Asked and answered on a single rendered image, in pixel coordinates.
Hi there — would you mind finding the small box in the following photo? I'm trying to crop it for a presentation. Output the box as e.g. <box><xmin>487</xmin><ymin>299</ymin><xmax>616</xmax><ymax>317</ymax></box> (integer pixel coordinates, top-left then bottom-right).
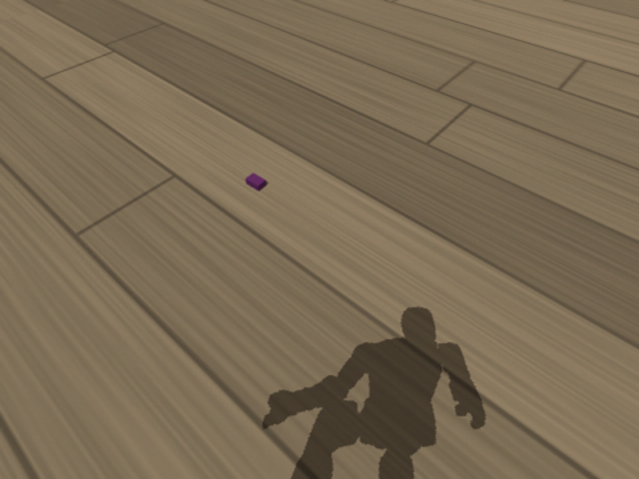
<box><xmin>246</xmin><ymin>173</ymin><xmax>267</xmax><ymax>191</ymax></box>

